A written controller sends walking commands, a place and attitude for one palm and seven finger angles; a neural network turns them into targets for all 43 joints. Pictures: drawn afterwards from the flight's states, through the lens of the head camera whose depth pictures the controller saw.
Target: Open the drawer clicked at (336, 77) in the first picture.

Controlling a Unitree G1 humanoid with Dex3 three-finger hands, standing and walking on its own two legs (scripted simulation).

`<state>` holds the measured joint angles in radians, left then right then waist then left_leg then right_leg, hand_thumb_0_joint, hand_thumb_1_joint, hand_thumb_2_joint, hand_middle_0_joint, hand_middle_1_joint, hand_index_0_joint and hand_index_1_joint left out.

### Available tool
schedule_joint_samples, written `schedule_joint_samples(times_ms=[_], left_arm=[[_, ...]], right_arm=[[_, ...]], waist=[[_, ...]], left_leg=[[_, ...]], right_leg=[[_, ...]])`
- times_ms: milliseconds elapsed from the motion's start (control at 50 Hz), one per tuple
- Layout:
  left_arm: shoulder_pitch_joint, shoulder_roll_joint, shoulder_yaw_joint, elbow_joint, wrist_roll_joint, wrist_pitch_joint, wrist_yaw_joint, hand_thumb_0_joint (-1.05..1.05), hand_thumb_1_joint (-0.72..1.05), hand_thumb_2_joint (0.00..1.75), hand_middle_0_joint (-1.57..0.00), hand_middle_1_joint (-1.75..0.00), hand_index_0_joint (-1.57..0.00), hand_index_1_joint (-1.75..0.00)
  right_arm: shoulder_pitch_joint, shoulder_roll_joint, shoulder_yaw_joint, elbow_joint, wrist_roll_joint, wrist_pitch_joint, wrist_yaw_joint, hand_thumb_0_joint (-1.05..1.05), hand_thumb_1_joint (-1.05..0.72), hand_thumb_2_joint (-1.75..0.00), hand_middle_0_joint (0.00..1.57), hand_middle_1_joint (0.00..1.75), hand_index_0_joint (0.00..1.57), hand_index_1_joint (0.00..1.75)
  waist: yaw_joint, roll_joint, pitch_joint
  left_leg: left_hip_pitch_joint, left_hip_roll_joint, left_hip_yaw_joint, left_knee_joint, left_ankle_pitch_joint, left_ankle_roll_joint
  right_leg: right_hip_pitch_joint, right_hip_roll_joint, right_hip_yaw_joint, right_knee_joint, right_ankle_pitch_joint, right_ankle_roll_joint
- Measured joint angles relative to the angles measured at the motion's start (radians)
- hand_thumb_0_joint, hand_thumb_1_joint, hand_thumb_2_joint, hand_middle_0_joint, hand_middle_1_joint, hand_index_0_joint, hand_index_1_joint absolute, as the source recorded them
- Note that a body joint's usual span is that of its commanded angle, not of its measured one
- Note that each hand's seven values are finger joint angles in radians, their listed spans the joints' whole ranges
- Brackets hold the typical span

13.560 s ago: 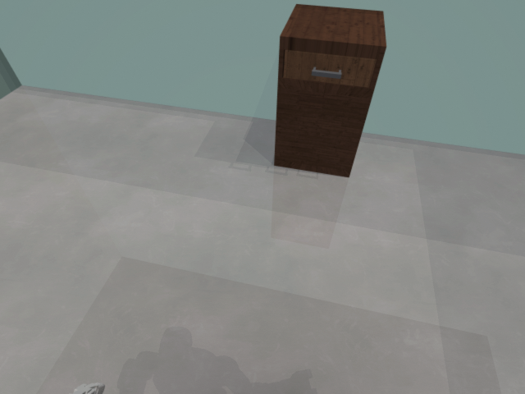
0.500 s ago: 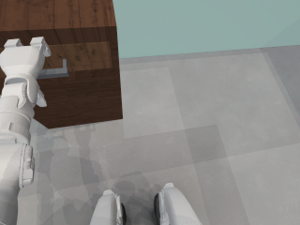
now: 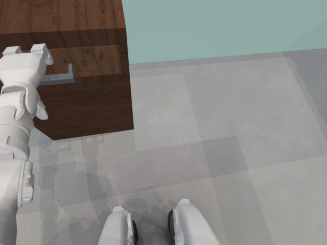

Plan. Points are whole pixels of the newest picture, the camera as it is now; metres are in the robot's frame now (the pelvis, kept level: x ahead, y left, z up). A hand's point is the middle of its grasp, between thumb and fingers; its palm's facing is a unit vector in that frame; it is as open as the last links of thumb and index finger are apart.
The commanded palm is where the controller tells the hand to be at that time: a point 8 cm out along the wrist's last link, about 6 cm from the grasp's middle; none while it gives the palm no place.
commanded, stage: move the hooked fingers above the handle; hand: left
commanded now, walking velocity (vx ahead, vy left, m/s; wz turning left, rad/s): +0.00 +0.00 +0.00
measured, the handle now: (49, 74) +0.57 +0.27 -0.06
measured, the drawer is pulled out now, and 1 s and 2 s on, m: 0.00 0.00 0.00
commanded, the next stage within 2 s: lower the fingers behind the handle in 0.14 s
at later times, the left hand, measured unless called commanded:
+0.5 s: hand (43, 85) +0.51 +0.26 -0.03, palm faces -0.11 -0.05 -0.99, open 13.9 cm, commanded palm +0.51 +0.24 +0.02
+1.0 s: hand (47, 90) +0.52 +0.26 -0.06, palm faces -0.08 -0.04 -1.00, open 13.9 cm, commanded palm +0.52 +0.24 -0.01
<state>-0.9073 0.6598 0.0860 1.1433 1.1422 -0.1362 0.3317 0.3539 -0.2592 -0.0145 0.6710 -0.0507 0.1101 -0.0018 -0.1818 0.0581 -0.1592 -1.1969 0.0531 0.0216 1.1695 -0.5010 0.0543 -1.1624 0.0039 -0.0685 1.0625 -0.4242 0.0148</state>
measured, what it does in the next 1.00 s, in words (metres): stands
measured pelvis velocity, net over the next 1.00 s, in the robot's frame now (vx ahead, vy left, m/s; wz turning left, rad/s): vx -0.01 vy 0.00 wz -0.01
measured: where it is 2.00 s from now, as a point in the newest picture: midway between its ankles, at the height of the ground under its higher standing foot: outside the picture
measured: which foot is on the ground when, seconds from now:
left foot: down 0.00-1.00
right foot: down 0.00-1.00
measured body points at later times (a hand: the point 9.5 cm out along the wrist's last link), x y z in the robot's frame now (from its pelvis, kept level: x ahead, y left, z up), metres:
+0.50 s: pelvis +0.00 +0.00 +0.00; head +0.17 +0.02 +0.42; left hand +0.51 +0.26 +0.03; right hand +0.00 -0.27 -0.11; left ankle +0.01 +0.08 -0.64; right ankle +0.03 -0.14 -0.64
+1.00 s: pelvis -0.01 +0.00 -0.03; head +0.17 +0.03 +0.38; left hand +0.51 +0.26 +0.00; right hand +0.00 -0.28 -0.14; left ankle +0.01 +0.08 -0.64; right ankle +0.03 -0.14 -0.64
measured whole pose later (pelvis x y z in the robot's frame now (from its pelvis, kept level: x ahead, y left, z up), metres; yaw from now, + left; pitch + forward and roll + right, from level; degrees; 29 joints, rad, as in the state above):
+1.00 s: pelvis -0.01 +0.00 -0.03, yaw +0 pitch +33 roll -6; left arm -0.94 0.66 0.08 1.17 1.16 -0.13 0.38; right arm 0.31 -0.25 0.00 0.67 -0.06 0.09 0.01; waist -0.19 0.06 -0.18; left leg -1.34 0.06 0.00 1.31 -0.55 0.05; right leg -1.31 0.00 -0.08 1.20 -0.47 0.01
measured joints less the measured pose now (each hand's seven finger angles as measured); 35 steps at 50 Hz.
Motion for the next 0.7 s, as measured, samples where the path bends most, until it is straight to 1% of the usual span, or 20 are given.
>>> schedule_joint_samples(times_ms=[60,120,160,220,320,360,440,500,540,640,700], left_arm=[[0.011,-0.009,0.001,-0.019,0.0,-0.011,0.004,0.0,-0.49,0.3,-0.31,-1.2,-0.32,-1.2],[0.013,-0.023,-0.009,-0.035,0.002,-0.01,0.022,0.0,-0.49,0.3,-0.31,-1.2,-0.32,-1.2],[0.004,-0.035,-0.019,-0.028,0.0,0.002,0.036,0.0,-0.49,0.3,-0.31,-1.2,-0.32,-1.2],[-0.014,-0.042,-0.024,-0.003,0.002,0.029,0.044,0.0,-0.49,0.3,-0.31,-1.2,-0.32,-1.2],[-0.02,-0.041,-0.027,0.016,-0.001,0.055,0.026,0.0,-0.49,0.3,-0.31,-1.2,-0.32,-1.2],[-0.02,-0.039,-0.029,0.028,-0.004,0.05,0.014,0.0,-0.49,0.3,-0.31,-1.2,-0.32,-1.2],[-0.001,-0.031,-0.019,0.023,0.001,0.013,0.002,0.0,-0.49,0.3,-0.31,-1.2,-0.32,-1.2],[0.009,-0.026,-0.006,0.014,0.009,-0.016,0.018,0.0,-0.49,0.3,-0.31,-1.2,-0.32,-1.2],[0.009,-0.024,0.0,0.011,0.015,-0.023,0.036,0.0,-0.49,0.3,-0.31,-1.2,-0.32,-1.2],[0.002,-0.023,0.017,-0.006,0.023,-0.01,0.075,0.0,-0.49,0.3,-0.31,-1.2,-0.32,-1.2],[0.002,-0.026,0.022,-0.014,0.02,0.011,0.082,0.0,-0.49,0.3,-0.31,-1.2,-0.32,-1.2]], right_arm=[[-0.003,0.0,-0.004,0.009,-0.001,-0.001,-0.001,0.0,-0.9,-0.9,0.2,0.3,0.21,0.3],[-0.006,0.004,-0.011,0.018,-0.003,-0.004,0.001,0.0,-0.9,-0.9,0.2,0.3,0.21,0.3],[-0.011,0.005,-0.012,0.023,-0.004,-0.005,0.004,0.0,-0.9,-0.9,0.2,0.3,0.21,0.3],[-0.02,0.007,-0.005,0.021,-0.002,-0.002,0.007,0.0,-0.9,-0.9,0.2,0.3,0.21,0.3],[-0.023,0.01,0.003,0.003,0.001,-0.001,0.007,0.0,-0.9,-0.9,0.2,0.3,0.21,0.3],[-0.021,0.01,0.008,-0.002,0.002,-0.001,0.006,0.0,-0.9,-0.9,0.2,0.3,0.21,0.3],[-0.011,0.009,0.01,-0.007,-0.001,-0.003,0.001,0.0,-0.9,-0.9,0.2,0.3,0.21,0.3],[-0.007,0.008,0.007,-0.002,-0.006,-0.004,0.001,0.0,-0.9,-0.9,0.2,0.3,0.21,0.3],[-0.006,0.006,0.005,0.002,-0.008,-0.005,0.003,0.0,-0.9,-0.9,0.2,0.3,0.21,0.3],[-0.015,0.006,-0.003,0.016,-0.015,-0.004,0.014,0.0,-0.9,-0.9,0.2,0.3,0.21,0.3],[-0.024,0.007,-0.004,0.02,-0.015,-0.001,0.02,0.0,-0.9,-0.9,0.2,0.3,0.21,0.3]], waist=[[0.005,-0.002,-0.001],[0.01,-0.001,-0.005],[0.01,-0.001,-0.005],[0.003,-0.001,-0.004],[-0.005,0.001,-0.002],[-0.005,0.002,-0.001],[-0.005,0.003,-0.007],[-0.002,0.003,-0.011],[-0.001,0.004,-0.013],[0.002,0.004,-0.013],[0.004,0.003,-0.011]], left_leg=[[-0.002,-0.002,-0.004,0.002,0.0,-0.001],[-0.002,-0.004,-0.01,0.001,0.0,-0.003],[0.003,-0.005,-0.013,-0.001,0.0,-0.003],[0.012,-0.006,-0.013,-0.008,0.003,-0.002],[0.03,-0.003,-0.006,-0.024,0.007,-0.001],[0.034,-0.003,-0.003,-0.026,0.007,0.0],[0.02,-0.001,0.002,-0.014,0.001,0.0],[-0.005,-0.001,0.002,0.009,-0.009,0.0],[-0.027,-0.001,0.0,0.029,-0.016,0.0],[-0.079,0.0,-0.006,0.073,-0.029,-0.002],[-0.092,0.002,-0.009,0.087,-0.033,-0.002]], right_leg=[[0.0,-0.001,-0.004,0.0,-0.001,0.0],[0.004,-0.003,-0.009,-0.002,-0.002,-0.001],[0.011,-0.004,-0.012,-0.006,-0.002,-0.001],[0.02,-0.004,-0.013,-0.013,0.0,-0.001],[0.035,-0.001,-0.005,-0.028,0.007,0.0],[0.036,-0.001,-0.002,-0.029,0.007,0.001],[0.019,0.0,0.003,-0.013,0.001,0.001],[-0.008,0.0,0.003,0.012,-0.009,0.001],[-0.03,-0.001,0.002,0.032,-0.017,0.0],[-0.079,-0.002,-0.003,0.076,-0.031,-0.001],[-0.091,0.0,-0.005,0.089,-0.035,-0.002]])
